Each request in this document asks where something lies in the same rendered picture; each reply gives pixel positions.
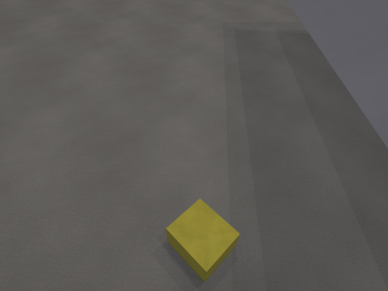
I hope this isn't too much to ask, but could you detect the carton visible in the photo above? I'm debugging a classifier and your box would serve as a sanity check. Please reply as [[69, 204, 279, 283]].
[[166, 199, 240, 282]]

